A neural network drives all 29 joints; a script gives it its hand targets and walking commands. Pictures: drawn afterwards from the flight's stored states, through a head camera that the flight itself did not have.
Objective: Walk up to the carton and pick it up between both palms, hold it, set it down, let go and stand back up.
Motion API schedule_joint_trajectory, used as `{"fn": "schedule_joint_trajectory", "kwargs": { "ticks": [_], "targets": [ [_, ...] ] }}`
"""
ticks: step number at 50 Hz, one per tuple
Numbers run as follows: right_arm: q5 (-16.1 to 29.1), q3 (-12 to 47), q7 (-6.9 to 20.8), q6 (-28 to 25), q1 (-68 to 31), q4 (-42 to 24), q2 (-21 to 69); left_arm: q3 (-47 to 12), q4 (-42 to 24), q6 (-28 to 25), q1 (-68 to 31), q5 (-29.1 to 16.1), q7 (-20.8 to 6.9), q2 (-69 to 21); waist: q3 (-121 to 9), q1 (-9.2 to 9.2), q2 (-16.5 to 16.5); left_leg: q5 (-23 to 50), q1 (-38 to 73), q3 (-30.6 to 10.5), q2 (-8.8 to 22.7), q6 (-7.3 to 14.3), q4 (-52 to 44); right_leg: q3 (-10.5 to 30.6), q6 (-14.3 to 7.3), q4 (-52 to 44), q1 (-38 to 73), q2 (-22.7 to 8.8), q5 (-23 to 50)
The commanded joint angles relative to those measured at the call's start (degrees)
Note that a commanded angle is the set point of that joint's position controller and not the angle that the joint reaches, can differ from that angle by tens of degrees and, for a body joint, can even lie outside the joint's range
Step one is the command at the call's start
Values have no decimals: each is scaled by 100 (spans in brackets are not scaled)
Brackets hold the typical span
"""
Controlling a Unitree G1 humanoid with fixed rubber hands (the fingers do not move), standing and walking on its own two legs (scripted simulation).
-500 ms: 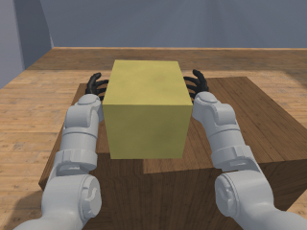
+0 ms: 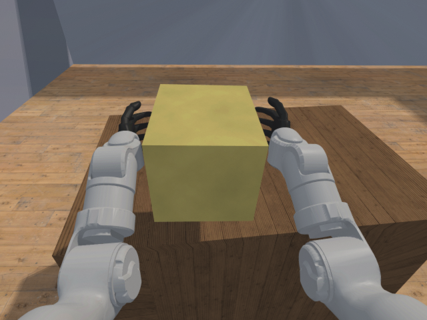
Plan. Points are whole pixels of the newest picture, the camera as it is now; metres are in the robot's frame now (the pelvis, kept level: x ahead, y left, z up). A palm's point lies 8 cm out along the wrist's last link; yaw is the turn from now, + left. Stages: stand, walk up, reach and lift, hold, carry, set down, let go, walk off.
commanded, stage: hold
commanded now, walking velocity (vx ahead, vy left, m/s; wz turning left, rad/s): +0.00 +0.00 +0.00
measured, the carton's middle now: (204, 148) +0.40 +0.03 +0.18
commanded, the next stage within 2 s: none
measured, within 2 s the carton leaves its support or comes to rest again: neither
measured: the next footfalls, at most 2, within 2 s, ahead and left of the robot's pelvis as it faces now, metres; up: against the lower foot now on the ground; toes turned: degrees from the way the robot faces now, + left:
none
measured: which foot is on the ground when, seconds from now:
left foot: down 0.00-1.00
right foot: down 0.00-1.00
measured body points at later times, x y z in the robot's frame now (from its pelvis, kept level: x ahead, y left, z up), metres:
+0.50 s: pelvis +0.00 +0.00 +0.00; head -0.07 +0.00 +0.44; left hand +0.39 +0.16 +0.22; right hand +0.40 -0.11 +0.22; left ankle +0.06 +0.14 -0.74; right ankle +0.04 -0.10 -0.74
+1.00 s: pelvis +0.00 +0.00 +0.00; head -0.07 +0.00 +0.45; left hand +0.38 +0.16 +0.22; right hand +0.39 -0.11 +0.23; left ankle +0.06 +0.14 -0.74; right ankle +0.04 -0.10 -0.74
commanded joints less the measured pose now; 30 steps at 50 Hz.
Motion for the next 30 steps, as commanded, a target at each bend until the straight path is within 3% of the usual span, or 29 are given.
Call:
{"fn": "schedule_joint_trajectory", "kwargs": {
  "ticks": [1,2,3,4,6,7,8,9,10,11,12,14,16,17,18,19,20,21,22,25,26,27,28,29,30],
  "targets": [
    [1175,2120,577,-283,-5907,-2495,4501,-3136,-1997,-515,-5879,-1210,-974,-4259,-2723,-1073,146,-232,1154,-207,-444,87,-346,-28,498,-1117,1940,-81,1619],
    [1080,2104,562,-249,-5524,-2069,4490,-3121,-1995,-504,-5752,-1045,-1021,-4090,-2668,-1116,198,-264,1141,-202,-426,37,-396,-11,461,-1092,1972,-105,1707],
    [1152,2174,631,-240,-5682,-2143,4527,-3050,-2247,-556,-6002,-1162,-973,-4192,-2880,-950,140,-82,1170,-213,-419,61,-392,-90,488,-1016,1965,-64,1660],
    [1072,2008,663,-261,-5723,-1991,4360,-3157,-2134,-506,-6062,-1083,-972,-4343,-2654,-1121,455,-388,1146,-259,-371,29,-434,-69,403,-1093,1705,-95,1338],
    [1068,2079,631,-286,-5776,-2390,4455,-3300,-2037,-537,-5818,-1235,-1013,-4270,-3029,-1109,84,-321,1209,-163,-424,43,-354,-113,459,-1092,1999,-83,1452],
    [1043,2061,654,-336,-6003,-2420,4412,-3282,-2015,-532,-5878,-1220,-974,-4383,-2921,-1059,121,-353,1172,-202,-387,64,-404,-133,433,-1118,1846,-38,1275],
    [1074,2091,648,-356,-5932,-2491,4470,-3464,-2320,-572,-6084,-1327,-956,-4441,-3121,-1101,328,-102,1320,-149,-397,12,-341,-61,422,-1060,1775,-58,1472],
    [1173,2142,632,-392,-5923,-2671,4391,-3569,-2531,-597,-6052,-1383,-927,-4412,-3378,-1156,297,185,1463,-236,-359,-2,-259,-105,389,-1016,1873,0,1908],
    [1192,2196,648,-370,-5788,-2545,4431,-3624,-2597,-579,-6188,-1324,-894,-4423,-3397,-1100,593,79,1579,-243,-318,-85,-299,-95,375,-1003,1754,31,1695],
    [1180,2009,668,-292,-5562,-2036,4341,-3349,-2373,-572,-6201,-1250,-881,-4311,-2865,-1128,497,-269,1454,-220,-360,-37,-404,-116,375,-1082,1690,7,1282],
    [1140,2076,684,-313,-5785,-2183,4340,-3277,-2162,-552,-5915,-1185,-891,-4290,-2764,-1028,183,-350,1273,-186,-343,21,-449,-156,380,-1100,1644,51,1240],
    [1137,2151,704,-356,-5715,-2235,4509,-3373,-2385,-550,-6003,-1225,-888,-4423,-3104,-1028,464,-197,1338,-142,-372,-22,-389,-109,362,-1039,1709,13,1342],
    [1076,1981,673,-258,-5542,-1948,4415,-3272,-2224,-541,-6025,-1214,-937,-4372,-2771,-1070,250,-237,1405,-200,-359,-1,-383,-91,427,-1100,1679,-7,1292],
    [1114,2077,688,-288,-5467,-1875,4406,-3420,-2480,-575,-6223,-1264,-918,-4430,-3020,-1133,490,-55,1570,-243,-324,-34,-346,-118,383,-1013,1555,3,1417],
    [1232,2104,656,-240,-5280,-1920,4528,-3137,-2513,-573,-6083,-1150,-964,-4196,-2877,-1078,291,-71,1461,-206,-369,34,-328,-47,430,-1043,1808,-63,1582],
    [1250,2164,662,-331,-5712,-2513,4445,-3476,-2738,-591,-6095,-1355,-911,-4480,-3271,-1153,348,301,1538,-210,-385,-26,-237,-82,400,-951,1900,-6,1938],
    [1072,1955,675,-255,-5479,-1986,4215,-3371,-2262,-507,-6031,-1271,-949,-4372,-2817,-1198,432,-244,1414,-237,-375,-43,-364,-92,385,-1115,1706,-40,1292],
    [1014,2009,654,-336,-5644,-2434,4318,-3498,-2283,-523,-5873,-1346,-945,-4503,-3109,-1210,287,-109,1450,-222,-357,-42,-355,-143,374,-1117,1783,-31,1436],
    [1031,1877,664,-284,-5681,-2129,4222,-3313,-2034,-484,-5809,-1277,-959,-4410,-2667,-1210,201,-348,1390,-223,-327,2,-409,-116,352,-1167,1571,6,1213],
    [914,1821,767,-267,-5666,-1505,4262,-3056,-1893,-490,-6032,-981,-966,-4255,-2465,-987,301,-607,1304,-205,-304,18,-535,-157,352,-1144,1463,8,684],
    [1048,1823,749,-279,-5431,-1691,4321,-2970,-2161,-479,-5883,-946,-972,-4245,-2577,-1049,232,-370,1391,-171,-308,52,-471,-99,384,-1147,1743,-64,1109],
    [1009,1880,695,-339,-5696,-2029,4334,-3047,-1854,-442,-5713,-1013,-1016,-4332,-2591,-1094,252,-435,1335,-124,-373,66,-425,-46,431,-1189,1669,-84,1232],
    [974,1902,706,-335,-5706,-1933,4227,-3051,-2022,-488,-5923,-1033,-1009,-4216,-2745,-1061,172,-475,1294,-176,-328,53,-473,-72,440,-1157,1649,-124,958],
    [1038,1932,702,-365,-5793,-2139,4353,-3193,-2051,-516,-5974,-1129,-1033,-4272,-2915,-1119,267,-351,1349,-146,-363,69,-388,-61,427,-1111,1852,-119,1314],
    [1057,2007,708,-385,-5690,-2192,4366,-3269,-2430,-561,-6069,-1158,-990,-4266,-3048,-1063,330,-183,1349,-198,-371,18,-351,-57,422,-1063,1939,-80,1449]
  ]
}}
